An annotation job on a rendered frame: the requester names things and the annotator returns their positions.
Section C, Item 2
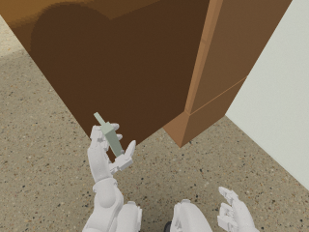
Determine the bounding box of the handle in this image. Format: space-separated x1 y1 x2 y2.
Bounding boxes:
94 112 124 158

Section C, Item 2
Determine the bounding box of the robot right thigh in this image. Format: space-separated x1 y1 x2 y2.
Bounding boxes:
173 202 212 232

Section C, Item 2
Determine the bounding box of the robot right hand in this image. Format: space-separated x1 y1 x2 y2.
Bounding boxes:
217 187 255 232

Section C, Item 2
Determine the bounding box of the cupboard door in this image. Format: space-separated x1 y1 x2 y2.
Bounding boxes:
0 0 210 163

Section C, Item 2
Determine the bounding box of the robot right shin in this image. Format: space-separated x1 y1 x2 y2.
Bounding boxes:
170 199 191 232

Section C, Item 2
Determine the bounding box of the robot left hand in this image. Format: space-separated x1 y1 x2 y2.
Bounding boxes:
87 123 136 183

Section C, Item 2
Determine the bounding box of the robot left forearm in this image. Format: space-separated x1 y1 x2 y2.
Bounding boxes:
82 178 124 232

